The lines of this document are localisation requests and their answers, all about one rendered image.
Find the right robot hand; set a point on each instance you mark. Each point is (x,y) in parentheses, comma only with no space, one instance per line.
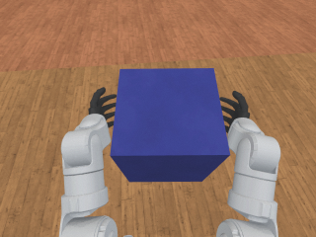
(241,108)

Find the right robot forearm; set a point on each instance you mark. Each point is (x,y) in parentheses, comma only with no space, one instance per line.
(256,166)

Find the robot left upper arm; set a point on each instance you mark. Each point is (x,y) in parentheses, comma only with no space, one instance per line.
(90,226)

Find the robot right upper arm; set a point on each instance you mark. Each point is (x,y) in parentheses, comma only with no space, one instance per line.
(241,228)

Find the left robot forearm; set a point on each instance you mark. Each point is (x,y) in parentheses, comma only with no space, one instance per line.
(82,166)

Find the left robot hand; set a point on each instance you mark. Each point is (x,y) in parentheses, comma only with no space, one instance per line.
(96,105)

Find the carton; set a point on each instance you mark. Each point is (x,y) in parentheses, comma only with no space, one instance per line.
(168,125)

